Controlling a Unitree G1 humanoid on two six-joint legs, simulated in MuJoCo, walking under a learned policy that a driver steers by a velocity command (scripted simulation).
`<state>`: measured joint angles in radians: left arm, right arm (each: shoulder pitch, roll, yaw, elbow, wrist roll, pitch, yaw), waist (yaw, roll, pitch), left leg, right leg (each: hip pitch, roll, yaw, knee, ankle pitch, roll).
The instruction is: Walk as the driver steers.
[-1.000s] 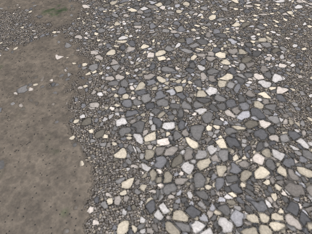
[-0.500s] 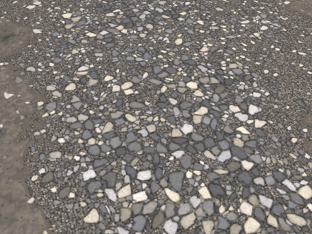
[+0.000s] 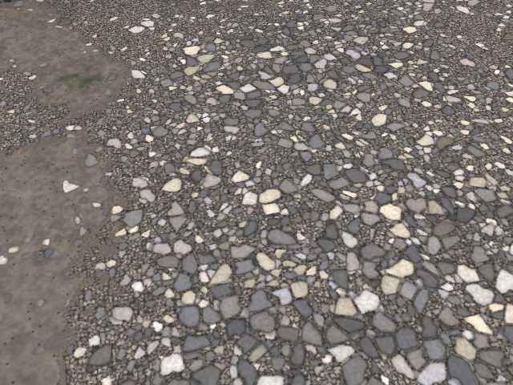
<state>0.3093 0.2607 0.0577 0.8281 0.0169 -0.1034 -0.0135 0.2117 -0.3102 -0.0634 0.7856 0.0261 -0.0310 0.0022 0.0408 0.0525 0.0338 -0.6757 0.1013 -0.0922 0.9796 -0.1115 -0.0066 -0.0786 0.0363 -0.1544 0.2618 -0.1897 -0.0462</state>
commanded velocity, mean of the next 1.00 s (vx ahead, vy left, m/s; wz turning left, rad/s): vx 0.50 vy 0.00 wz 0.44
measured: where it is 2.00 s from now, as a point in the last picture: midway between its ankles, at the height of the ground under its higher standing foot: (167, 245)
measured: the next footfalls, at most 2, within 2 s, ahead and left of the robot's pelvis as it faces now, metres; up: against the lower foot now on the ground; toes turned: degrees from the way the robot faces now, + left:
left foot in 0.26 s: +0.30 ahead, +0.15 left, +0.00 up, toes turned +11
right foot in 0.74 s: +0.64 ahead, +0.05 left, +0.00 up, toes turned +27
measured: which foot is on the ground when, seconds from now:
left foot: up 0.00-0.24, down 0.26-0.74, up 0.76-1.00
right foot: down 0.00-0.24, up 0.26-0.72, down 0.74-1.00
